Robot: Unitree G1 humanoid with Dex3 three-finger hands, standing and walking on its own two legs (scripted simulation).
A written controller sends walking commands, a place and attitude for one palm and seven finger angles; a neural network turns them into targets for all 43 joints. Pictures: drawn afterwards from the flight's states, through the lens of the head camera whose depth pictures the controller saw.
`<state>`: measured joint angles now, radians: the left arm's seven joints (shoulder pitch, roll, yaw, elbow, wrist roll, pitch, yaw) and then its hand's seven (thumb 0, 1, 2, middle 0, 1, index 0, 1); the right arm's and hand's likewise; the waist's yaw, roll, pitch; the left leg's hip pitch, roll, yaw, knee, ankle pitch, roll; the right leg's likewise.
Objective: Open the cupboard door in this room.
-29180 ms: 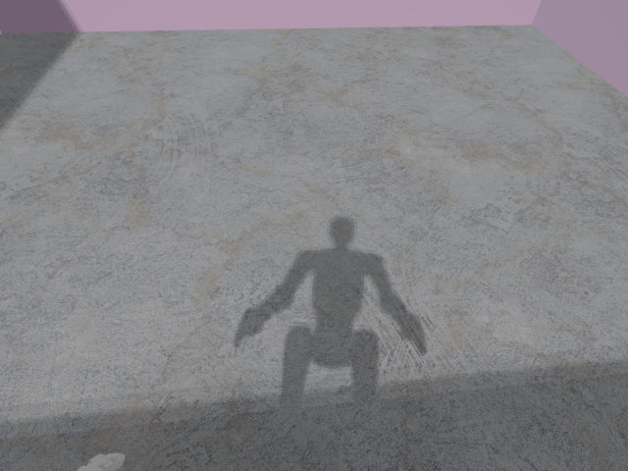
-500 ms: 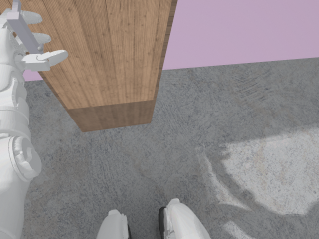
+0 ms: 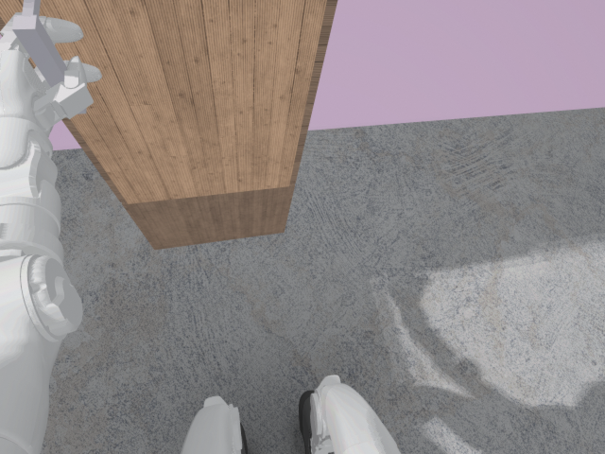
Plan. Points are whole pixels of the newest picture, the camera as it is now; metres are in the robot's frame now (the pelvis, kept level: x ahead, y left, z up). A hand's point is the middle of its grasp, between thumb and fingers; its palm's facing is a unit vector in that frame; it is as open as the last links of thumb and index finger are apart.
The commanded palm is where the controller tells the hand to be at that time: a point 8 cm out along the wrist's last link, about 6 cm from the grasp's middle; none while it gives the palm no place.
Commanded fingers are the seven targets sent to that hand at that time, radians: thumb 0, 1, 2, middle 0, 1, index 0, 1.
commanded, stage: pull the door open along its arc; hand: left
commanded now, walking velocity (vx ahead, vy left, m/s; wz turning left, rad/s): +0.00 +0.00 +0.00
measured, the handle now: (55, 57) +0.59 +0.23 +0.08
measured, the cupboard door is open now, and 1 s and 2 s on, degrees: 0 50 47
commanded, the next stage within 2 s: open thumb and fingers to let go in 0.92 s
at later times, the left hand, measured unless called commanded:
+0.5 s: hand (107, 158) +0.45 +0.17 +0.08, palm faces +0.18 -0.98 +0.05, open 5.7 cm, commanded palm +0.38 +0.21 +0.08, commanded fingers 0.00 0.90 0.90 -0.40 -1.35 -0.40 -1.35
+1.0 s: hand (248, 264) +0.32 +0.03 +0.08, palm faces +0.35 -0.94 -0.05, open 6.0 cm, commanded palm +0.28 +0.08 +0.08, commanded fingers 0.00 0.90 0.90 -0.40 -1.35 -0.40 -1.35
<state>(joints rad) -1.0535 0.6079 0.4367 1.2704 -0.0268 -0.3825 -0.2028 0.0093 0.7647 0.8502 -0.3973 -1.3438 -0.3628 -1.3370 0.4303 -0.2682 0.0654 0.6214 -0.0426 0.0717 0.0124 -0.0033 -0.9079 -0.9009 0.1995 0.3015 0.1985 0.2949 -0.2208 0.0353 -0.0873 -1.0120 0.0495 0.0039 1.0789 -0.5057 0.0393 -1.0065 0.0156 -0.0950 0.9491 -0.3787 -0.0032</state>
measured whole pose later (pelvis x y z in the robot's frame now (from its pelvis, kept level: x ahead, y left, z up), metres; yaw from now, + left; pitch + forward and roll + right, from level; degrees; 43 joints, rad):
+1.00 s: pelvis +0.04 -0.04 +0.03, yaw +3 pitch +11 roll +0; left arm 0.14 -0.08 -0.26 0.09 0.11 -0.18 0.57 0.03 0.68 0.72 -0.33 -1.29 -0.38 -1.34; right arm 0.17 -0.15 0.02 0.53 -0.07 0.03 0.03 0.00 -0.91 -0.90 0.20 0.30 0.20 0.29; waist -0.02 0.03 -0.13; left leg -0.58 0.03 0.00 0.88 -0.50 -0.02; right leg -0.63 0.01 -0.09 0.88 -0.45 -0.05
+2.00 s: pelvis -0.01 -0.03 +0.02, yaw +3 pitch +11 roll +0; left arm -0.16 -0.11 -0.16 0.40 0.12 -0.31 0.57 -0.01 -0.50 0.30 -0.31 -0.52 -0.27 -0.54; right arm 0.19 -0.18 0.01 0.62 -0.08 -0.01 0.00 0.01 -0.91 -0.90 0.20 0.30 0.20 0.29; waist -0.01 0.02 -0.12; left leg -0.68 0.01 0.01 0.94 -0.44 0.00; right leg -0.73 -0.02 -0.08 0.93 -0.39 -0.04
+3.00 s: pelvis +0.01 -0.04 +0.01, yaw +4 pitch +12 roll +0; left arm 0.48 0.12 -0.08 -0.19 -0.10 -0.33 -0.04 -0.01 -0.50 0.30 -0.15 -0.30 -0.15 -0.30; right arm 0.25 -0.22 0.02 0.44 0.00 -0.10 -0.03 0.01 -0.91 -0.90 0.20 0.30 0.20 0.29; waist 0.02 0.04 -0.12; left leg -0.71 0.01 -0.01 1.03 -0.53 -0.01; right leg -0.74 -0.02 -0.10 1.01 -0.48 -0.05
